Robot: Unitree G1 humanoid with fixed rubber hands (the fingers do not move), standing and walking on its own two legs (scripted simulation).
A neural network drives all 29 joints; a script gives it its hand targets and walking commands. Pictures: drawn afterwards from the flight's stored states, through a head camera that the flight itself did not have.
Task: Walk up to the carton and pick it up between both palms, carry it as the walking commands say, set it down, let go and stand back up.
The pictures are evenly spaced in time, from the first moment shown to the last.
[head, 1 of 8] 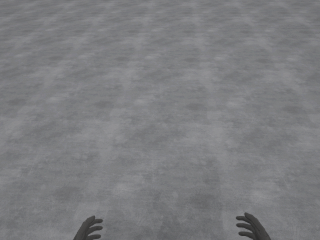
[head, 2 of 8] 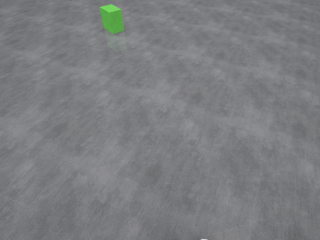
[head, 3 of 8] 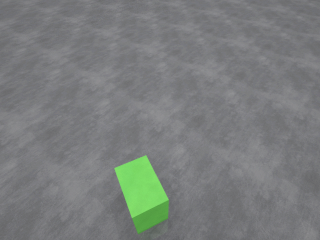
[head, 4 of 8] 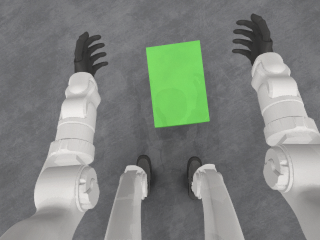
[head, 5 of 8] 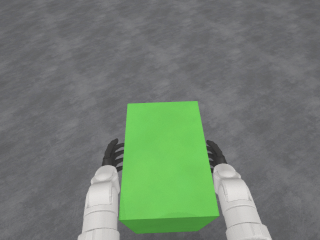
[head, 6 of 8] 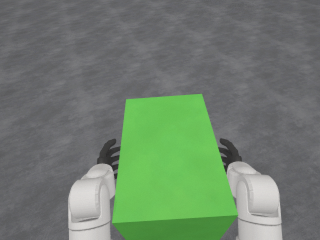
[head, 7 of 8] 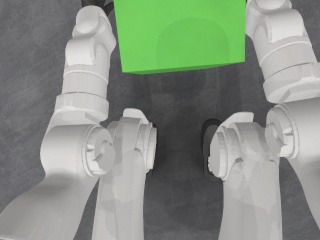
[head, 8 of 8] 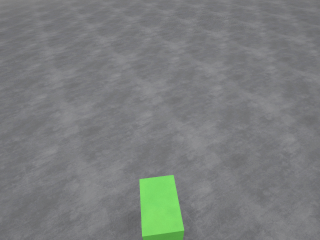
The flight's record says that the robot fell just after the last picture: no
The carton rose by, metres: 0.65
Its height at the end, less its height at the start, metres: +0.00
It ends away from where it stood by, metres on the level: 0.10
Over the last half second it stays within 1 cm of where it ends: yes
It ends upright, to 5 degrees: yes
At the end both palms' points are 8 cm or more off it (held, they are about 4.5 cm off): yes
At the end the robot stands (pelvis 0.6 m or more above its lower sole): yes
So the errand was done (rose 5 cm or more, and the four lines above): yes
